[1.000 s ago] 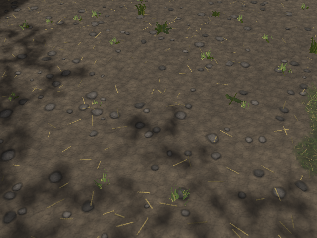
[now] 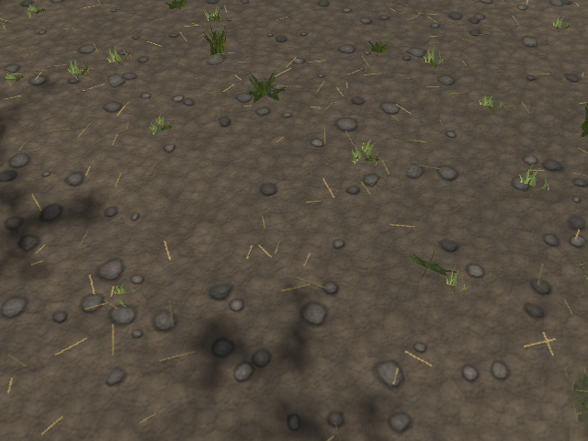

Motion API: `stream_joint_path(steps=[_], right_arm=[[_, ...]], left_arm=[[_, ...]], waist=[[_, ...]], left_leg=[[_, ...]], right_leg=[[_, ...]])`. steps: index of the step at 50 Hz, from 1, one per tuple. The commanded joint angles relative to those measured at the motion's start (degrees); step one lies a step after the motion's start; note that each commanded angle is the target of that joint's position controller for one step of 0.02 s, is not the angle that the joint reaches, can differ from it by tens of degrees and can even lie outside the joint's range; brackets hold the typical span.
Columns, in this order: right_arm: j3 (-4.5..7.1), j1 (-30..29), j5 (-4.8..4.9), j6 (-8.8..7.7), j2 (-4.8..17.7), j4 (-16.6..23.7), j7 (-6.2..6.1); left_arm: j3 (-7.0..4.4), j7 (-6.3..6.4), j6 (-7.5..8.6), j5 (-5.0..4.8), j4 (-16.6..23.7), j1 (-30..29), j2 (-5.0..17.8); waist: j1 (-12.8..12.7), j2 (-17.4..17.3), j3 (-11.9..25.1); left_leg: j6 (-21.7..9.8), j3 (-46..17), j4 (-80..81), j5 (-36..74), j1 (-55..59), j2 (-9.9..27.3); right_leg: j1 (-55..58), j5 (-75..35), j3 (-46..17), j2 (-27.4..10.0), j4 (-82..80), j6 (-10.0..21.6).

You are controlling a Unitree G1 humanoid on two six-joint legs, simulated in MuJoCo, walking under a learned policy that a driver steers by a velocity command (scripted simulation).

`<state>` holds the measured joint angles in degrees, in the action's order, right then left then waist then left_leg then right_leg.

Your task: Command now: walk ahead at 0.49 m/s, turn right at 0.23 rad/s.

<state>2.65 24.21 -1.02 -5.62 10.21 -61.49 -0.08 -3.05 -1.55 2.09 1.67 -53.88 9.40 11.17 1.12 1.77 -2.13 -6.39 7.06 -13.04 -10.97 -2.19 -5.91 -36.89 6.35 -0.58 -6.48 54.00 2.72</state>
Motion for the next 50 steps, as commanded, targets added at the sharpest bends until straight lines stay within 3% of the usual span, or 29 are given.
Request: stream_joint_path(steps=[1, 6, 8, 10, 11, 12, 13, 14, 15, 16, 17, 18, 19, 20, 22, 24, 30, 38, 40, 42, 43, 44, 45, 46, 47, 48, 49, 50], right_arm=[[0.55, 1.8, 0.04, -1.10, 5.6, 2.5, -0.30], [0.26, 6.1, -0.30, -1.15, 5.6, 1.1, -1.29], [0.39, 5.8, -0.45, -0.93, 6.6, 1.0, -1.81], [0.79, 4.4, -0.51, -0.57, 8.4, 1.3, -2.40], [1.06, 3.7, -0.66, -0.14, 9.3, 1.6, -2.49], [1.30, 2.7, -0.42, 0.36, 9.9, 2.2, -2.47], [1.29, 0.9, 0.30, 0.27, 9.9, 3.9, -2.28], [0.40, 4.1, 2.07, 0.03, 4.5, 7.7, -1.19], [1.33, -1.1, 1.37, -0.31, 8.4, 9.3, -1.25], [1.01, -4.8, 1.46, -0.72, 7.4, 11.2, -1.21], [0.91, -5.9, 1.06, -0.91, 7.3, 11.3, -1.33], [1.20, -6.1, 0.20, -0.24, 7.4, 11.3, -1.42], [1.24, -5.4, -0.85, 1.01, 7.1, 11.7, -1.34], [1.27, -4.8, -1.26, 2.28, 6.5, 12.0, -1.24], [1.07, -4.7, -1.19, 3.99, 5.5, 12.9, -1.16], [1.01, -7.0, -1.10, 4.70, 5.9, 14.3, -1.10], [0.98, -17.2, -0.53, 6.11, 8.3, 19.2, -1.19], [0.33, -22.0, 0.69, 5.70, 10.0, 22.7, -1.81], [0.21, -20.8, 1.07, 5.31, 10.5, 23.1, -2.01], [0.20, -17.4, 1.29, 4.89, 10.9, 22.8, -2.28], [0.26, -14.1, 0.84, 4.49, 11.0, 22.2, -2.57], [0.81, -11.2, 0.12, 4.02, 13.2, 21.9, -3.18], [1.25, -11.9, 0.02, 4.23, 17.7, 23.1, -3.72], [1.35, -10.4, 0.97, 5.31, 18.1, 23.1, -3.10], [0.87, -10.9, 1.03, 5.75, 15.3, 23.6, -2.73], [0.09, -13.4, 1.05, 5.88, 12.5, 24.1, -2.61], [-0.21, -15.9, 0.36, 6.19, 11.8, 24.8, -2.60], [0.00, -16.5, 0.00, 6.14, 12.5, 24.9, -2.83]], left_arm=[[0.20, -0.42, 0.16, -0.62, 3.4, -3.7, 1.4], [0.77, -0.70, 0.56, -0.41, 6.3, -11.0, 1.0], [0.55, -0.70, 0.77, -0.18, 6.9, -11.0, 1.3], [-0.17, -0.31, 0.86, 0.04, 6.1, -6.8, 2.6], [-0.82, -0.10, 1.02, 0.09, 4.7, -1.6, 3.7], [-1.65, 0.05, 1.48, 0.58, 2.2, 6.2, 5.0], [-2.99, 0.46, 1.86, 1.73, 0.4, 14.0, 8.4], [-4.81, 1.07, 1.58, 1.97, 1.6, 14.5, 15.3], [-4.75, 1.00, 0.76, -0.69, 1.7, 14.9, 15.0], [-4.34, 1.31, 0.65, -1.14, 2.3, 10.0, 14.0], [-3.50, 1.31, 0.66, -1.24, 2.7, 7.1, 10.5], [-2.94, 1.56, 0.59, -1.51, 3.1, 5.2, 8.4], [-2.35, 1.91, 0.54, -1.92, 3.2, 4.4, 6.8], [-2.16, 1.98, 0.75, -1.87, 3.3, 4.7, 7.0], [-2.65, 1.83, 1.23, -1.46, 3.3, 5.9, 9.6], [-2.97, 1.85, 1.03, -1.29, 3.9, 7.2, 11.0], [-3.18, 2.70, -0.95, -1.48, 5.5, 11.7, 11.9], [-3.88, 3.07, -2.69, -0.31, 8.2, 12.7, 13.7], [-4.07, 2.90, -3.05, -0.32, 9.1, 11.1, 14.2], [-4.18, 2.69, -3.36, -0.76, 10.4, 7.7, 14.6], [-4.10, 2.62, -3.37, -1.46, 11.3, 5.0, 14.5], [-3.56, 2.61, -3.09, -2.10, 12.4, 4.5, 12.8], [-2.35, 2.79, -3.00, -1.69, 13.1, 10.3, 7.6], [-3.65, 3.18, -3.86, -0.64, 12.5, 13.5, 12.4], [-4.04, 3.19, -4.45, 0.38, 11.2, 12.9, 14.1], [-4.21, 2.53, -4.90, 0.31, 10.6, 10.4, 14.3], [-4.11, 1.76, -5.37, -0.36, 10.7, 9.5, 13.6], [-3.88, 0.90, -5.74, -0.69, 11.2, 8.7, 13.2]], waist=[[0.0, -4.4, -4.3], [2.2, -4.9, -5.1], [1.3, -5.4, -4.4], [-1.2, -7.2, -1.2], [-3.5, -7.8, 1.8], [-6.7, -7.4, 5.4], [-10.7, -5.5, 9.8], [-7.3, 9.3, 16.8], [-7.7, 2.0, 20.6], [-5.6, 0.3, 13.2], [-4.1, -3.4, 7.9], [-2.3, -4.6, 4.4], [-0.6, -3.7, 3.6], [0.1, -3.0, 3.9], [1.1, -2.1, 4.9], [0.6, -0.7, 6.2], [-2.8, 2.3, 6.5], [-4.3, 3.3, 3.9], [-3.7, 3.9, 3.7], [-1.6, 4.7, 3.3], [0.8, 4.1, 3.3], [1.5, -0.1, 5.3], [-2.6, -14.3, 8.1], [-2.5, -17.4, 11.2], [-3.1, -9.5, 8.1], [-3.2, -6.2, 4.9], [-4.0, -6.7, 3.4], [-4.0, -9.6, 3.1]], left_leg=[[-2.9, -6.4, 7.9, 15.9, -3.0, 15.6], [-1.8, -1.2, 5.1, 26.7, 6.1, 17.7], [-1.4, 0.7, 1.0, 37.6, 9.5, 18.7], [-0.9, 2.6, -7.6, 55.5, 11.7, 19.5], [-0.9, 3.3, -15.4, 60.0, 11.9, 19.7], [0.0, 4.3, -26.9, 57.3, 8.9, 18.9], [1.6, 4.8, -42.8, 42.0, -2.7, 17.5], [5.3, 5.2, -68.2, -10.8, -28.0, 5.7], [5.4, -7.4, -74.7, -18.6, -32.8, 3.5], [5.2, -9.3, -72.4, -13.5, -36.2, 7.2], [5.4, -9.1, -67.5, -10.9, -35.3, 8.7], [5.8, -9.0, -63.6, -10.2, -33.5, 9.6], [6.6, -9.1, -60.4, -9.9, -30.7, 10.0], [7.3, -9.0, -57.8, -9.8, -28.7, 9.8], [8.4, -8.2, -53.7, -8.7, -28.1, 9.2], [9.1, -7.6, -50.2, -5.8, -29.3, 8.9], [9.6, -8.9, -43.5, -0.6, -34.8, 8.9], [7.9, -11.2, -34.1, -7.6, -32.5, 5.8], [7.2, -11.8, -29.3, -9.1, -28.1, 4.8], [6.5, -11.6, -19.8, -7.4, -19.8, 3.7], [6.1, -11.4, -11.1, -1.5, -12.5, 3.9], [4.5, -15.9, -5.6, 6.0, -3.3, 10.2], [0.3, -29.9, -6.5, 29.0, 5.1, 26.5], [-8.1, -39.0, -7.5, 41.7, 3.7, 31.9], [-8.7, -34.3, -7.2, 38.6, 1.0, 30.3], [-6.8, -27.0, -6.7, 33.0, -2.8, 25.6], [-4.7, -21.5, -6.0, 27.9, -4.8, 21.7], [-4.0, -18.1, -5.7, 27.3, -5.4, 19.5]], right_leg=[[-1.2, -6.4, 1.6, 1.3, -7.2, -0.1], [-1.0, -6.6, 5.8, 3.6, -16.8, 2.1], [1.4, -2.5, 7.7, 5.4, -19.3, 3.8], [7.7, 3.2, 10.1, 9.0, -20.0, 6.2], [12.8, 5.6, 10.7, 11.0, -20.9, 7.6], [21.7, 2.9, 10.2, 12.3, -25.2, 9.1], [35.3, -0.8, 2.0, 6.4, -27.4, 12.0], [54.8, -20.5, -27.0, -13.6, -26.5, 22.8], [55.1, -34.5, -35.2, -15.1, -30.5, 24.8], [48.6, -41.5, -25.2, -13.8, -30.8, 22.8], [41.7, -41.8, -20.4, -11.0, -32.5, 19.8], [35.9, -40.8, -16.5, -7.9, -34.1, 17.1], [31.6, -40.3, -13.6, -5.3, -35.4, 15.8], [29.6, -41.7, -12.4, -4.2, -35.6, 14.9], [28.0, -46.9, -10.7, -2.5, -35.0, 14.0], [28.2, -48.5, -10.0, -1.0, -34.1, 12.3], [32.7, -39.6, -15.1, -0.3, -32.5, 7.7], [36.7, -37.0, -24.1, -2.1, -28.4, 10.5], [35.9, -36.3, -26.4, -1.5, -27.2, 9.9], [32.7, -30.9, -27.9, 0.7, -26.0, 7.3], [29.0, -25.7, -27.4, 3.3, -23.8, 4.8], [23.5, -15.7, -24.4, 6.4, -17.9, 1.8], [15.2, 19.0, -13.2, 14.0, -4.8, -1.1], [10.0, 36.3, -6.7, 18.3, 4.8, -2.1], [8.8, 32.2, -6.7, 14.3, 12.3, -3.0], [9.0, 27.4, -6.4, 12.8, 14.1, -3.6], [9.3, 24.0, -5.8, 11.8, 14.4, -4.4], [9.2, 21.3, -4.8, 11.3, 15.2, -5.1]])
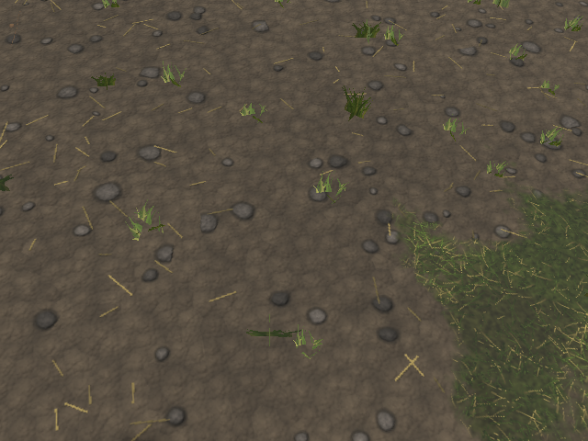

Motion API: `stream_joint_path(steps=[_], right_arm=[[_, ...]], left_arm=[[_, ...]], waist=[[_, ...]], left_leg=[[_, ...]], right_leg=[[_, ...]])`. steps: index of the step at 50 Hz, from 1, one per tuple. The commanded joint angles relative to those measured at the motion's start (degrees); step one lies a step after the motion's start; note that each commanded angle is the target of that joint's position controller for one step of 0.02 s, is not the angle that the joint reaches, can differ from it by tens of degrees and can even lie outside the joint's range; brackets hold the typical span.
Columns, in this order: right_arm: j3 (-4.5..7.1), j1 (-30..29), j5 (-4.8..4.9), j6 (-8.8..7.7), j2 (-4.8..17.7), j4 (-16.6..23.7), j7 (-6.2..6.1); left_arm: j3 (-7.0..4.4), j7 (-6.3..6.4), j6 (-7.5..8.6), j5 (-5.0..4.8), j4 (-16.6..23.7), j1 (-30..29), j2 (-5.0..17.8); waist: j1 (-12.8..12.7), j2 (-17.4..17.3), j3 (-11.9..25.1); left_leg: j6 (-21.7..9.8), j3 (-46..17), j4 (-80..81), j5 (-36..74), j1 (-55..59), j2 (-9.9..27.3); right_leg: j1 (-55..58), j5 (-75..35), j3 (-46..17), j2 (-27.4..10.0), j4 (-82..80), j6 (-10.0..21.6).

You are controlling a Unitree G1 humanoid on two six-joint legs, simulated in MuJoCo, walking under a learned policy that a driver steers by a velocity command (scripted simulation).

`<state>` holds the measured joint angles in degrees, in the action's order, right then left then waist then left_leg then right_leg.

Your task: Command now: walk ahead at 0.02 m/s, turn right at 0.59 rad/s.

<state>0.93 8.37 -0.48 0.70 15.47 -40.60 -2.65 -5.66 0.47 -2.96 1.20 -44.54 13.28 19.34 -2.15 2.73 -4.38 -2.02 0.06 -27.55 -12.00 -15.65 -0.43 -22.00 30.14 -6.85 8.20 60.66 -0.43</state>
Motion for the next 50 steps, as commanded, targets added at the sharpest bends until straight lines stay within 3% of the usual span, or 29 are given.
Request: stream_joint_path(steps=[1, 3, 8, 11, 14, 15, 16, 17, 18, 19, 20, 22, 24, 27, 33, 38, 40, 41, 42, 43, 44, 45, 46, 47, 48, 50], right_arm=[[1.91, -0.4, -0.93, -0.22, 7.6, 4.1, -0.19], [2.21, 1.5, -1.00, -0.55, 7.9, 3.9, 0.04], [2.99, 5.7, -1.04, -0.82, 8.9, 2.6, 0.51], [3.27, 4.8, -1.18, -0.74, 9.6, 2.4, 1.37], [3.56, 5.3, -1.26, -0.10, 10.6, 1.6, 2.18], [3.60, 5.0, -0.93, 0.28, 10.8, 1.3, 2.33], [3.50, 4.8, -0.34, 0.65, 10.7, 1.0, 2.43], [3.32, 7.4, -0.35, 0.68, 9.6, 0.2, 2.63], [2.08, 10.3, -1.06, 0.76, 4.4, 1.4, 3.24], [1.63, 6.2, -0.46, 1.91, 4.1, 2.9, 2.18], [2.17, 5.0, -0.34, 2.56, 6.7, 2.6, 2.07], [3.05, 6.0, -0.84, 2.03, 8.2, 0.7, 3.30], [3.61, 6.9, -1.79, 1.34, 8.7, -0.8, 4.30], [3.49, 5.3, -1.59, 0.33, 6.8, -1.3, 4.98], [3.09, 0.6, -1.52, -0.97, 4.9, -0.4, 5.10], [2.58, -2.9, -1.22, -1.78, 4.4, 1.2, 5.00], [2.57, -1.9, -1.03, -2.15, 4.6, 1.4, 4.78], [2.60, 0.5, -1.02, -2.42, 4.5, 0.9, 4.56], [2.81, 4.6, -1.19, -2.80, 4.6, -0.6, 4.16], [3.51, 11.2, -1.37, -3.45, 6.2, -3.0, 3.43], [4.59, 19.7, -2.31, -4.24, 10.5, -4.3, 2.55], [6.03, 23.9, -1.74, -4.30, 17.6, -5.2, 2.67], [4.98, 19.7, -1.08, -3.88, 13.1, -4.9, 3.08], [3.95, 14.0, -0.68, -3.91, 9.3, -3.6, 3.54], [3.34, 11.1, -0.74, -4.22, 7.0, -3.1, 3.84], [2.57, 10.1, -0.59, -5.16, 5.1, -3.5, 3.58]], left_arm=[[-1.01, -1.68, -0.87, -0.64, 1.8, 4.8, 4.7], [-0.74, -2.20, -1.07, -1.00, 2.7, 3.1, 4.5], [0.35, -2.63, -1.74, -0.44, 4.9, -1.6, 3.1], [1.52, -2.64, -1.67, -0.65, 5.4, -2.4, 1.3], [2.14, -2.20, -1.18, -0.95, 5.4, -2.0, 1.4], [2.40, -2.05, -0.81, -0.85, 4.8, -0.5, 0.9], [2.66, -1.80, -0.20, -0.48, 3.9, 1.6, 0.6], [2.72, -1.38, 0.48, 0.21, 3.8, 1.4, 1.9], [2.50, -0.98, 1.14, 1.00, 4.9, 1.1, 5.7], [1.87, -0.75, 1.50, 0.57, 5.2, -1.0, 8.8], [2.28, -0.78, 1.83, 0.63, 4.4, -0.7, 6.0], [2.94, -0.71, 1.65, 0.56, 2.8, -0.8, 3.9], [3.19, -0.22, 2.33, -0.03, 1.8, 1.0, 3.2], [2.92, -0.34, 4.05, -0.42, 0.1, 4.1, 3.5], [2.33, -0.35, 5.96, -0.38, -2.6, 8.0, 3.6], [1.69, -0.63, 6.76, -0.12, -4.3, 9.8, 4.8], [1.45, -0.82, 6.96, -0.15, -4.4, 8.9, 5.5], [1.34, -0.88, 6.96, -0.36, -4.5, 7.8, 5.8], [1.35, -0.89, 6.91, -0.50, -4.6, 7.1, 5.8], [1.88, -0.94, 7.08, -0.19, -4.7, 7.4, 4.3], [3.07, -1.11, 7.29, -0.02, -3.4, 6.3, 0.8], [3.63, -1.17, 7.53, -0.44, -1.3, 7.4, -1.7], [2.51, -1.02, 6.96, 0.82, -2.4, 7.5, 2.8], [2.27, -1.75, 6.93, 0.81, -3.0, 6.7, 3.0], [2.50, -2.31, 6.93, 0.43, -3.5, 6.2, 2.0], [2.80, -2.78, 6.16, 0.89, -4.6, 6.4, 0.9]], waist=[[-0.3, -11.8, 5.9], [0.7, -11.6, 7.0], [3.0, -11.5, 6.7], [3.0, -12.5, 6.8], [3.3, -14.2, 7.0], [2.2, -13.3, 7.0], [0.8, -11.9, 6.9], [1.1, -7.9, 6.6], [3.0, 7.1, 8.5], [1.4, 12.0, 3.6], [1.1, 7.5, 2.7], [2.0, 7.5, -0.5], [1.6, 7.1, -0.7], [1.1, 3.4, 0.0], [-0.5, 3.4, -0.3], [-1.1, 3.3, -1.7], [0.0, 3.1, -1.7], [1.8, 2.5, -1.5], [4.1, 0.9, -0.6], [6.6, -2.2, 2.4], [10.5, -11.3, 7.6], [9.6, -22.6, 8.9], [6.4, -12.3, 4.0], [3.8, -7.7, 0.4], [2.5, -6.2, -0.3], [1.6, -7.4, 0.8]], left_leg=[[-8.2, -8.5, 8.7, 29.3, 7.8, 12.7], [-9.1, -6.7, 8.8, 28.9, 9.0, 13.2], [-11.0, -6.6, 9.9, 20.4, 11.0, 16.1], [-10.6, -5.1, 9.4, 16.7, 7.5, 16.0], [-10.3, -5.0, 7.3, 17.8, 5.9, 16.0], [-9.4, -4.4, 5.5, 18.8, 4.9, 15.5], [-7.4, -3.2, 3.1, 18.0, 2.2, 14.7], [-3.7, -1.7, 0.4, 11.6, -1.8, 13.1], [0.9, 3.4, -11.3, -9.2, -9.4, 7.6], [2.0, 2.1, -14.0, -21.6, -8.6, 2.4], [1.9, -0.5, -18.6, -19.3, -7.5, 3.3], [1.5, 0.1, -22.1, -12.7, -13.6, 2.7], [1.7, 0.5, -24.1, -9.0, -17.2, 2.6], [2.0, 0.6, -24.6, -5.5, -20.4, 2.8], [2.9, 1.3, -17.5, -3.0, -21.1, 3.7], [1.3, 1.9, -9.3, -3.4, -15.0, 3.5], [0.1, 2.6, -6.2, -3.2, -8.8, 2.8], [-0.5, 3.4, -3.5, -1.8, -3.4, 2.1], [-0.8, 4.2, -0.3, -0.7, 4.1, 0.8], [-1.3, 3.2, 1.7, -2.4, 14.2, 0.2], [-3.4, -10.7, 8.7, -14.0, 23.2, 11.5], [-8.5, -36.5, 18.7, -27.6, 28.2, 23.6], [-9.7, -38.0, 19.6, -31.5, 21.6, 23.4], [-9.0, -30.9, 18.8, -27.3, 16.6, 20.7], [-8.0, -24.4, 19.4, -18.9, 13.8, 17.5], [-6.6, -15.4, 20.3, -4.2, 12.6, 13.2]], right_leg=[[-5.3, -4.1, 2.5, -3.1, 9.7, -2.6], [-5.8, -5.4, 3.2, -3.2, 9.0, -3.1], [-6.0, -4.7, 4.1, -5.2, -1.0, -2.6], [0.7, -3.3, 5.7, -5.9, -11.3, -1.0], [6.7, -3.7, 8.2, -5.3, -21.2, 0.6], [9.9, -7.4, 9.0, -5.1, -27.5, 1.4], [15.1, -14.4, 9.5, -5.0, -36.9, 2.2], [19.7, -19.0, 4.7, -7.4, -44.2, 2.8], [24.8, -20.4, -14.0, -23.1, -49.3, 5.0], [9.8, -28.6, -18.4, -29.7, -48.3, 12.3], [9.8, -20.8, -16.1, -26.7, -49.5, 13.8], [13.1, -1.2, -13.0, -20.9, -54.0, 11.3], [18.1, -0.8, -11.8, -19.1, -55.4, 10.7], [22.7, -4.0, -10.7, -19.5, -55.7, 11.6], [22.5, -6.0, -9.6, -20.8, -56.3, 14.0], [17.9, -7.4, -8.3, -21.5, -54.6, 14.2], [14.4, -9.1, -7.7, -21.6, -52.9, 13.4], [11.6, -11.0, -6.7, -21.2, -51.1, 12.7], [8.3, -14.0, -5.1, -19.8, -47.3, 11.5], [4.5, -19.6, -2.4, -16.8, -39.1, 10.2], [-1.0, -18.0, 4.0, -11.4, -20.6, 7.7], [-15.8, -0.4, 8.3, -3.2, -4.9, 5.8], [-18.3, -2.1, 2.7, -6.6, 2.7, 6.8], [-17.9, -7.9, 2.2, -9.5, 3.5, 7.3], [-16.0, -11.9, 2.9, -11.2, 2.1, 6.8], [-13.6, -16.3, 4.9, -12.8, 0.7, 5.2]])
Over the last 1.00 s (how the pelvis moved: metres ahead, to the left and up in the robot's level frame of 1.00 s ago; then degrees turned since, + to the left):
0.36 -0.03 -0.01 -34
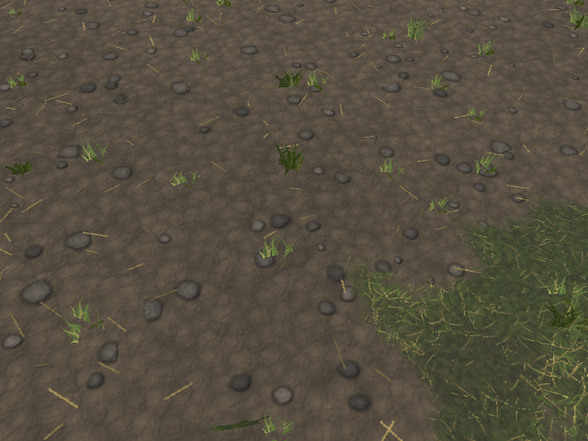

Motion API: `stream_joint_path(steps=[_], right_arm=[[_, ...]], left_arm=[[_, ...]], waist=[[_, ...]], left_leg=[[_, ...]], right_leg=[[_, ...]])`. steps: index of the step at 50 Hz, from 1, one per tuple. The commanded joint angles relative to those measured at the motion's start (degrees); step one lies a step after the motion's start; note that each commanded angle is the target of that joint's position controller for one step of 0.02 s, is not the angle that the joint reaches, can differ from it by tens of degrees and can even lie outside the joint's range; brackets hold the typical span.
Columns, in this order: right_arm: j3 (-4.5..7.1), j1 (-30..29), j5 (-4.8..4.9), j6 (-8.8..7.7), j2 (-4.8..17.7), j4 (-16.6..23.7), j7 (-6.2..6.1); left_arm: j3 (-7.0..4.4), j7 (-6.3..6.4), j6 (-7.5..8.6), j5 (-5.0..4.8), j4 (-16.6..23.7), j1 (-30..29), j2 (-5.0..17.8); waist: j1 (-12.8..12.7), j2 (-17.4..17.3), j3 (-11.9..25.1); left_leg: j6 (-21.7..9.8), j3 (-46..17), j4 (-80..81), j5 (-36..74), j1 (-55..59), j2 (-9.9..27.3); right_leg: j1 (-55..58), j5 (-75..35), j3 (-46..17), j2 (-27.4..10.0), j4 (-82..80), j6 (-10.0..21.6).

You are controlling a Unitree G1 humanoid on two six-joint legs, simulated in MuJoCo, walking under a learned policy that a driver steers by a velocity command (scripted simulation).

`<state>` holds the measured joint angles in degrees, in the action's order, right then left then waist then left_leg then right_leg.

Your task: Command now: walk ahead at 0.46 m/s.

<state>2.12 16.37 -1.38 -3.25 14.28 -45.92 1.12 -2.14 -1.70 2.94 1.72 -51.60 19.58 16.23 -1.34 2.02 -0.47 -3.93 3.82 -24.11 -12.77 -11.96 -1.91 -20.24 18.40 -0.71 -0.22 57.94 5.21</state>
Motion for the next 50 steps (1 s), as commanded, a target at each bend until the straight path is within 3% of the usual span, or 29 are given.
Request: stream_joint_path(steps=[1, 4, 9, 11, 14, 17, 18, 19, 20, 21, 22, 23, 24, 26, 27, 29, 32, 37, 42, 44, 45, 46, 47, 48, 49, 50], right_arm=[[1.31, 3.3, 0.46, -1.66, 6.4, 1.0, -0.25], [1.15, 7.6, 1.13, -2.20, 6.1, -1.7, -0.26], [0.53, 11.5, 1.05, -2.05, 5.0, -5.0, -0.51], [0.46, 12.7, 0.98, -2.13, 5.3, -6.1, -0.79], [0.52, 13.7, 0.67, -2.06, 6.2, -7.9, -1.28], [0.71, 11.1, 0.29, -1.89, 7.4, -8.5, -1.80], [0.86, 10.3, -0.02, -1.56, 8.0, -8.7, -1.84], [0.86, 9.6, 0.26, -1.22, 8.2, -8.6, -1.79], [0.19, 10.3, 0.68, -1.28, 6.2, -7.0, -1.60], [-0.95, 18.4, 2.30, -1.12, -0.7, -6.5, -0.90], [0.70, 13.4, 0.91, -0.85, 6.4, -7.1, -1.50], [0.84, 8.8, 1.04, -1.18, 6.1, -5.6, -1.48], [0.62, 7.2, 0.90, -1.37, 5.0, -5.6, -1.53], [0.46, 8.7, -0.27, 0.15, 3.3, -6.6, -1.25], [0.37, 9.2, -0.43, 0.89, 2.3, -7.1, -1.02], [0.34, 9.1, -0.43, 1.88, 1.4, -7.2, -0.77], [0.11, 4.8, -0.33, 2.59, 1.2, -6.6, -0.93], [-0.46, -3.3, 0.35, 2.81, 1.2, -5.0, -1.52], [-0.02, -5.6, -0.15, 2.75, 2.0, -3.4, -1.73], [0.27, -4.0, -0.11, 2.51, 1.7, -3.4, -1.81], [0.54, -1.5, -0.18, 2.03, 2.0, -3.8, -1.90], [1.77, 2.1, -0.42, 1.45, 6.1, -4.3, -2.21], [3.69, 4.2, -0.10, 1.56, 12.8, -3.4, -2.38], [3.65, 7.2, 1.49, 2.27, 11.6, -4.6, -2.01], [3.65, 5.1, 1.41, 2.81, 10.2, -4.4, -1.99], [3.26, 1.1, 0.95, 3.40, 8.3, -3.5, -2.30]], left_arm=[[-0.60, -0.79, -0.05, 0.54, 2.3, -0.1, 3.6], [-0.40, -1.01, -0.70, 0.57, 3.4, -4.7, 2.7], [0.64, -1.20, -0.80, 0.43, 7.2, -16.6, 0.8], [1.26, -1.26, -0.59, 0.18, 8.4, -20.6, -0.1], [1.36, -0.93, -0.30, -0.07, 9.4, -23.3, 0.5], [0.51, 0.09, 0.19, -0.07, 7.7, -17.1, 2.4], [-0.17, 0.63, 0.51, -0.12, 5.5, -10.5, 3.7], [-0.93, 1.22, 1.03, 0.32, 2.6, -1.4, 4.9], [-2.21, 2.02, 1.25, 1.72, 0.8, 7.7, 9.2], [-3.38, 2.03, 0.93, 2.35, 0.9, 7.8, 13.5], [-3.09, 1.49, 0.46, -0.75, 1.2, 3.6, 10.1], [-2.11, 1.50, 0.68, -1.36, 2.0, -2.7, 6.8], [-1.31, 1.25, 1.32, -1.13, 1.9, -5.1, 3.6], [-0.27, 1.54, 2.24, -1.31, 0.3, -5.4, 0.5], [-0.02, 1.49, 2.71, -1.18, -0.5, -4.6, 0.3], [-0.17, 1.44, 3.33, -1.26, -1.7, -3.5, 2.0], [0.17, 1.63, 2.79, -1.07, -2.7, -3.0, 2.6], [0.24, 2.79, 1.55, -0.79, -4.0, -0.6, 3.1], [-0.87, 4.28, -0.68, -0.66, -4.4, 0.7, 4.2], [-1.52, 4.78, -1.40, -0.84, -4.2, 0.2, 4.8], [-1.86, 4.91, -1.66, -0.90, -4.2, 0.0, 5.2], [-1.99, 4.97, -1.52, -0.77, -3.0, 0.6, 5.0], [-1.31, 4.82, -1.79, -1.53, -0.3, 0.4, 1.3], [-1.20, 4.76, -2.97, -0.75, 0.4, -1.8, 1.3], [-1.39, 4.58, -3.51, -0.53, 0.7, -3.6, 1.7], [-1.44, 4.40, -3.51, -0.69, 1.2, -6.0, 1.4]], waist=[[0.7, -7.0, -2.4], [1.0, -6.2, -2.6], [3.0, -5.9, -5.0], [3.9, -6.2, -5.7], [3.8, -6.5, -6.2], [0.0, -7.4, -2.5], [-2.7, -7.4, 1.3], [-6.6, -6.3, 6.0], [-9.0, -1.1, 12.9], [-3.4, 11.7, 18.5], [-4.1, 1.9, 14.5], [-1.4, 0.9, 5.0], [-0.1, -1.4, 1.4], [3.1, -0.2, 0.2], [3.7, 0.3, 0.8], [4.9, 0.9, 1.6], [4.7, 2.0, 1.3], [1.6, 3.2, 1.2], [0.1, 2.8, -0.5], [0.8, 2.0, -0.5], [2.5, -0.1, 0.7], [3.2, -6.0, 4.1], [3.6, -16.4, 5.9], [4.8, -13.8, 9.5], [3.9, -8.6, 4.9], [2.8, -5.4, 0.9]], left_leg=[[-4.8, -16.6, 16.6, 3.9, 9.2, 13.9], [-5.4, -11.7, 16.2, 19.1, 11.5, 13.0], [-5.5, -6.9, 16.4, 28.8, 12.1, 10.8], [-5.3, -6.1, 16.5, 30.8, 12.4, 10.9], [-5.4, -6.0, 15.8, 35.5, 15.8, 12.9], [-4.4, -5.0, 6.9, 53.8, 19.5, 14.0], [-3.9, -4.5, -1.1, 58.1, 20.1, 13.5], [-3.0, -3.1, -12.4, 53.5, 15.6, 11.9], [-2.5, -1.3, -29.1, 33.4, 4.2, 9.1], [-0.2, -1.0, -50.9, -16.2, -17.8, -2.5], [-1.1, -7.9, -54.1, -15.4, -22.3, -1.0], [-1.0, -7.9, -51.8, -10.0, -22.7, 1.8], [-0.7, -7.3, -48.9, -7.8, -20.0, 3.4], [0.8, -6.9, -43.5, -7.4, -13.3, 4.9], [1.4, -6.3, -41.8, -6.9, -11.0, 4.4], [2.4, -5.1, -38.6, -4.8, -10.5, 3.7], [3.3, -3.2, -30.2, 0.2, -11.7, 4.0], [2.5, -1.6, -19.7, 5.7, -11.1, 3.5], [0.3, -0.4, -14.8, -3.9, -12.9, 2.9], [-1.0, 0.1, -9.4, -4.8, -10.6, 2.3], [-2.1, -0.9, -3.6, 1.9, -5.8, 2.2], [-4.8, -9.3, -1.5, 20.6, 1.9, 7.3], [-15.2, -28.5, -0.1, 50.5, 10.4, 22.3], [-20.6, -32.6, 2.4, 50.1, 10.1, 25.6], [-20.0, -28.8, 3.3, 42.3, 7.0, 22.5], [-17.2, -25.2, 4.9, 34.3, 3.2, 18.9]], right_leg=[[-15.1, -6.0, -0.4, -4.4, 3.8, -1.1], [-19.5, -9.3, 1.4, -4.9, 3.2, -2.7], [-21.5, -15.5, 4.5, -4.0, -9.3, -4.2], [-18.9, -18.0, 5.7, -2.9, -16.4, -3.8], [-15.1, -17.9, 6.3, -1.3, -23.3, -1.8], [-5.6, -12.3, 6.7, 2.0, -26.0, 1.5], [1.1, -10.3, 6.8, 3.7, -27.5, 2.8], [13.1, -12.6, 6.0, 3.1, -31.1, 4.3], [27.5, -5.8, -6.5, -8.7, -31.3, 7.1], [41.5, -3.8, -36.7, -25.2, -36.4, 16.1], [35.6, -5.5, -38.6, -22.6, -40.9, 15.4], [25.9, -15.0, -26.7, -20.8, -41.7, 13.6], [19.2, -28.5, -19.7, -18.2, -42.6, 12.1], [11.7, -43.8, -9.1, -13.7, -43.4, 8.6], [10.2, -49.0, -6.7, -13.0, -43.6, 8.1], [9.5, -55.5, -3.1, -11.8, -43.8, 8.1], [9.6, -56.6, 0.9, -9.5, -43.5, 6.6], [13.4, -51.7, 4.5, -10.6, -42.1, 5.1], [18.7, -47.2, 2.7, -14.7, -35.7, 6.6], [19.1, -45.0, 2.5, -14.9, -30.2, 5.7], [17.3, -42.6, 3.9, -13.5, -24.6, 3.7], [11.9, -32.4, 7.0, -9.2, -13.9, 0.6], [-3.8, 4.8, 10.9, 2.4, 2.5, -3.3], [-6.8, 21.4, 2.3, 3.8, 9.8, -4.1], [-9.2, 18.3, -0.1, 2.0, 13.4, -4.8], [-10.9, 13.4, -1.1, 0.6, 11.8, -5.2]])
Over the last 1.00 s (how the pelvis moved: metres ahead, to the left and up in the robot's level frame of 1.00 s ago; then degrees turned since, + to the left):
0.14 0.01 0.00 -9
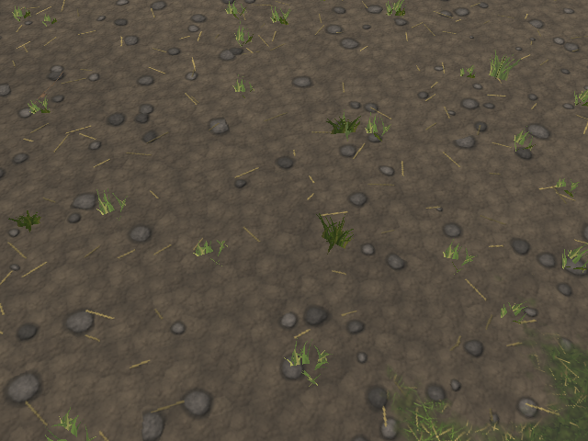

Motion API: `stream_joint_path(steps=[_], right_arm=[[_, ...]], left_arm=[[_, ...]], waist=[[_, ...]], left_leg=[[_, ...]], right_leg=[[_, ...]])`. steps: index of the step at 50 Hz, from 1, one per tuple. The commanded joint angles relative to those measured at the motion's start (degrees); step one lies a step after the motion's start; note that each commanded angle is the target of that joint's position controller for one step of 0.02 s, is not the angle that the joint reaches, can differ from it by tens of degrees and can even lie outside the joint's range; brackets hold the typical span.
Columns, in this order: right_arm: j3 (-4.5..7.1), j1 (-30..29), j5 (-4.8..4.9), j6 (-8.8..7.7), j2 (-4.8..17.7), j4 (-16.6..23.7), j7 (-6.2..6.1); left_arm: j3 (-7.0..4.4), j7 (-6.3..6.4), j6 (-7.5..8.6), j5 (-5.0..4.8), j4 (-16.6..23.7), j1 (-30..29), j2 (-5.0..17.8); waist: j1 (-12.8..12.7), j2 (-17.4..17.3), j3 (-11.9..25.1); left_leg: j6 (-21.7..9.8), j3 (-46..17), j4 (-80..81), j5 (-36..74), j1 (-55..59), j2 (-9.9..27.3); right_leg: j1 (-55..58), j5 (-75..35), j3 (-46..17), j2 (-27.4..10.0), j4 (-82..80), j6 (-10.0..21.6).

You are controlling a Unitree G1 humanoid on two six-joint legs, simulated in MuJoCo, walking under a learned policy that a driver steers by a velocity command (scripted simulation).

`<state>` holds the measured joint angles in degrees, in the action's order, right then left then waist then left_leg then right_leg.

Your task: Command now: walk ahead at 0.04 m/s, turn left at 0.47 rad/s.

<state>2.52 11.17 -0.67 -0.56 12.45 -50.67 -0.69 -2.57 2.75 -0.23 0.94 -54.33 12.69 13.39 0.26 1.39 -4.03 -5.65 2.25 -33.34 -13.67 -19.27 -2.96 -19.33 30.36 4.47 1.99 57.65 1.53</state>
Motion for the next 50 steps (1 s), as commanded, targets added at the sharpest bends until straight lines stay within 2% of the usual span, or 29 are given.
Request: stream_joint_path(steps=[1, 2, 3, 5, 7, 11, 15, 18, 20, 21, 22, 23, 24, 25, 26, 27, 32, 37, 39, 41, 42, 43, 44, 45, 46, 47, 48, 49, 50], right_arm=[[2.51, 3.3, 0.13, 1.26, 8.6, 2.1, -0.81], [2.34, 1.7, 0.20, 1.46, 7.7, 2.8, -0.95], [2.40, 1.5, -0.01, 1.50, 7.8, 3.2, -0.77], [2.96, 2.9, 0.00, 1.17, 9.3, 3.2, -0.38], [3.48, 3.9, -0.17, 1.29, 10.7, 3.2, -0.27], [4.05, 4.0, -0.57, 2.12, 11.6, 4.0, -0.03], [4.55, 2.6, -0.85, 2.67, 12.2, 4.8, 0.40], [4.76, 0.4, -0.67, 3.13, 12.2, 5.3, 0.87], [4.69, -2.0, 0.21, 3.52, 11.6, 6.0, 0.90], [3.98, -0.6, 0.70, 3.40, 8.7, 6.7, 0.71], [3.64, 1.2, 1.24, 3.00, 6.3, 7.5, 0.35], [4.62, -0.2, -1.14, 2.84, 11.2, 6.6, 0.09], [5.04, 0.8, -1.20, 2.88, 11.8, 5.9, 0.48], [5.03, 2.8, -1.27, 3.23, 11.1, 4.8, 0.92], [5.02, 4.3, -1.31, 3.76, 10.8, 4.2, 1.42], [4.90, 5.0, -1.19, 4.17, 10.7, 3.8, 1.98], [3.61, -1.7, -0.50, 4.88, 9.2, 6.8, 2.99], [2.54, -4.1, 0.29, 5.20, 8.0, 9.1, 3.67], [2.28, -5.0, 0.29, 5.13, 8.4, 10.1, 4.02], [2.23, -6.3, 0.23, 4.92, 9.0, 11.3, 4.65], [2.19, -5.7, 0.12, 4.67, 8.9, 11.3, 4.85], [2.12, -2.7, -0.22, 4.23, 8.5, 10.3, 4.82], [2.45, 3.8, -0.59, 3.53, 9.1, 7.6, 4.34], [3.58, 11.2, -1.30, 2.48, 13.0, 5.1, 3.54], [4.94, 14.3, -0.42, 1.55, 20.6, 6.6, 3.28], [4.32, 13.2, -0.65, 1.42, 17.5, 6.3, 2.60], [3.06, 9.5, -0.33, 1.25, 14.4, 6.7, 1.94], [2.31, 6.5, -0.23, 0.70, 12.3, 7.2, 1.50], [1.97, 5.0, -0.06, -0.04, 11.6, 7.5, 1.02]], left_arm=[[-1.32, -0.09, -0.29, 0.14, 4.4, -0.2, 5.1], [-1.51, -0.27, -0.47, 0.55, 4.7, 0.0, 5.7], [-1.47, -0.45, -0.81, 0.80, 4.4, 0.8, 5.2], [-1.30, -0.50, -1.41, 0.34, 5.1, 0.9, 4.3], [-1.19, -0.28, -1.93, 0.05, 6.2, -0.7, 4.2], [-1.23, -0.14, -2.33, -0.14, 8.3, -3.9, 5.1], [-1.06, 0.01, -1.63, -0.61, 9.5, -4.2, 5.4], [-0.93, 0.33, -0.80, -1.21, 9.6, -0.6, 5.5], [-1.06, 0.81, -0.12, -1.16, 8.5, 4.9, 5.9], [-2.02, 1.39, 0.15, -0.34, 8.9, 4.8, 10.3], [-2.99, 1.42, 0.01, 0.34, 11.6, 0.1, 15.8], [-2.80, 0.95, -0.22, 1.24, 11.9, -2.5, 14.5], [-1.63, 0.69, -0.02, 1.04, 12.9, -5.2, 10.2], [-1.02, 0.44, 0.13, 0.69, 13.4, -7.8, 8.0], [-0.82, 0.38, 0.20, 0.52, 14.1, -8.6, 7.5], [-0.75, 0.43, 0.23, 0.52, 14.6, -8.0, 7.4], [-1.81, 0.15, 0.38, 0.48, 12.4, 1.9, 9.7], [-2.62, -0.95, 0.32, 0.85, 12.5, 1.5, 11.5], [-3.12, -1.64, 0.29, 1.28, 12.4, 1.9, 12.7], [-3.63, -2.15, 0.23, 1.61, 12.4, 1.7, 13.8], [-3.78, -2.32, 0.16, 1.49, 12.5, 1.2, 14.1], [-3.82, -2.37, 0.00, 0.97, 12.7, -0.1, 14.0], [-3.51, -2.35, -0.09, 0.74, 12.7, -0.7, 12.5], [-2.35, -2.70, -0.23, 0.81, 13.4, -0.8, 8.3], [-1.30, -2.97, -0.16, 1.71, 18.5, -6.7, 5.4], [-2.09, -3.23, 0.19, 2.48, 19.2, -10.2, 9.5], [-2.37, -4.17, 0.80, 0.90, 18.0, -8.0, 10.3], [-2.42, -4.89, 1.65, 0.31, 16.0, -5.0, 10.7], [-2.49, -5.19, 1.96, 1.09, 14.5, -3.1, 10.6]], waist=[[0.1, -4.2, 2.9], [-0.7, -5.3, 3.7], [-0.8, -5.3, 5.5], [-0.6, -4.7, 7.9], [0.2, -5.7, 8.1], [1.5, -8.2, 7.4], [1.7, -8.9, 7.1], [0.3, -9.7, 7.3], [-2.9, -8.6, 6.7], [-1.5, -0.6, 5.9], [0.1, 11.6, 5.6], [0.1, 6.4, 3.0], [2.2, 3.3, 2.3], [3.8, 2.7, 1.5], [4.3, 4.9, 2.4], [3.6, 6.6, 2.7], [-2.0, 6.4, 3.8], [-2.6, 8.4, 4.9], [-3.3, 9.3, 5.9], [-3.5, 9.8, 4.7], [-2.6, 9.0, 3.7], [-0.3, 7.0, 3.2], [2.5, 3.2, 4.2], [5.4, -11.1, 5.5], [7.1, -21.1, 1.9], [7.5, -10.5, -2.6], [4.0, -9.2, -3.9], [1.7, -8.3, -4.6], [0.6, -8.5, -3.7]], left_leg=[[-12.5, -21.1, 15.0, 29.9, 8.7, 16.6], [-10.9, -19.1, 15.1, 28.8, 8.5, 14.2], [-10.4, -18.2, 14.8, 29.7, 8.9, 13.1], [-9.7, -18.4, 14.5, 29.2, 10.3, 12.4], [-9.2, -20.2, 15.2, 22.8, 10.6, 12.1], [-8.3, -24.8, 17.4, 7.2, 8.8, 11.4], [-7.4, -28.6, 17.6, 4.3, 7.0, 10.9], [-5.4, -31.4, 17.0, 5.8, 5.1, 10.0], [-1.0, -30.2, 15.2, -0.9, -0.5, 6.5], [2.7, -25.0, 8.0, -11.2, -6.3, 1.3], [5.1, -10.9, -7.5, -16.8, -14.8, -8.8], [5.8, -9.3, -18.9, -17.2, -13.5, -4.1], [5.6, -10.0, -24.8, -14.1, -10.0, -3.2], [5.8, -9.3, -29.2, -10.7, -9.6, -3.0], [6.2, -8.5, -32.6, -8.7, -10.3, -2.8], [6.9, -7.3, -34.9, -8.5, -11.6, -2.6], [9.8, -4.8, -26.9, -10.0, -16.0, -0.1], [8.4, -1.1, -15.1, -12.6, -7.2, 1.7], [6.8, 1.1, -10.6, -13.0, -2.9, 1.7], [4.9, 2.5, -5.4, -13.6, 0.6, 1.7], [3.8, 3.2, -1.3, -12.6, 3.7, 1.4], [2.5, 4.0, 5.0, -9.1, 9.8, 0.6], [1.3, 3.3, 9.8, -8.2, 19.2, -1.0], [-1.4, -12.4, 18.5, -18.7, 27.7, 8.6], [-9.2, -43.1, 25.7, -30.7, 28.8, 24.2], [-11.9, -40.8, 26.2, -27.6, 23.6, 24.2], [-10.6, -34.4, 26.2, -26.1, 20.9, 21.1], [-8.5, -28.4, 26.9, -18.9, 19.4, 17.2], [-7.2, -24.0, 27.0, -10.2, 19.8, 14.4]], right_leg=[[-12.1, -2.2, -6.5, -2.5, 8.9, -2.0], [-11.1, -4.6, -6.5, -2.8, 6.8, -2.4], [-10.0, -5.8, -5.9, -1.9, 6.2, -2.9], [-9.2, -6.3, -5.9, -1.5, 2.8, -3.6], [-9.3, -6.2, -6.2, -1.4, -1.1, -4.1], [-8.3, -6.5, -7.0, -0.9, -6.9, -4.0], [-4.0, -5.9, -7.4, 0.5, -12.9, -3.1], [2.8, -5.8, -7.4, 2.1, -22.0, -1.4], [12.8, -12.6, -7.1, 1.9, -37.5, 0.2], [16.6, -7.7, -16.6, -7.6, -45.9, 2.2], [16.7, -5.1, -33.8, -23.2, -50.2, 7.9], [7.0, -12.0, -31.7, -25.3, -48.8, 12.0], [3.9, -18.4, -26.5, -21.5, -47.0, 11.5], [3.5, -22.6, -19.9, -17.3, -45.4, 9.5], [5.6, -25.3, -15.6, -14.6, -44.3, 8.2], [7.5, -30.1, -13.0, -13.6, -43.1, 8.3], [20.5, -42.9, -10.7, -16.3, -39.2, 10.6], [18.5, -45.0, -6.7, -17.9, -37.1, 10.5], [16.1, -30.4, -6.4, -18.5, -39.1, 9.9], [12.9, -12.6, -7.4, -19.2, -41.7, 9.1], [10.5, -8.0, -7.1, -19.4, -41.6, 8.4], [6.3, -5.2, -5.1, -18.7, -39.2, 7.0], [-0.1, -2.6, -1.8, -16.6, -32.5, 5.0], [-10.5, 2.7, 5.8, -11.1, -13.9, 1.7], [-29.4, 9.4, 4.3, -0.9, -1.6, -0.9], [-30.8, 3.0, -4.8, -4.6, 2.8, -0.6], [-28.7, -4.7, -5.3, -6.3, 2.4, -0.4], [-25.8, -10.3, -5.2, -7.1, 0.5, -0.8], [-23.4, -13.9, -4.6, -7.4, -0.5, -1.3]])
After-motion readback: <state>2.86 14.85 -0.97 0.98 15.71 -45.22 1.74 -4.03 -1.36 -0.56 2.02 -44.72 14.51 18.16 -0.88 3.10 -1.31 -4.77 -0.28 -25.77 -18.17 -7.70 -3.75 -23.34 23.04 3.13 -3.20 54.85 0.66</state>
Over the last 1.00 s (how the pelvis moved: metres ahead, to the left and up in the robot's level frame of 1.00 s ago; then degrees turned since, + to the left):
0.40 0.00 -0.01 9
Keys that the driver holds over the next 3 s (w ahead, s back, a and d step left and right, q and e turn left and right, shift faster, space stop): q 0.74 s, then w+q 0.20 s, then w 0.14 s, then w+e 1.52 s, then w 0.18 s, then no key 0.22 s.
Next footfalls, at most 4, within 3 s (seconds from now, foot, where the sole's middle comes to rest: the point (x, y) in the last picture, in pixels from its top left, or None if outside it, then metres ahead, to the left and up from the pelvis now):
0.42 right None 0.05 -0.12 -0.77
0.90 left None -0.06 0.06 -0.77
1.40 right None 0.32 0.14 -0.77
1.92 left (107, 401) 0.55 0.42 -0.77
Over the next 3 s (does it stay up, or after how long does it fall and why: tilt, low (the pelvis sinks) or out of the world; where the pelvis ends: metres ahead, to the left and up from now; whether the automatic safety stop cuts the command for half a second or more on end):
stays up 0.98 0.26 -0.01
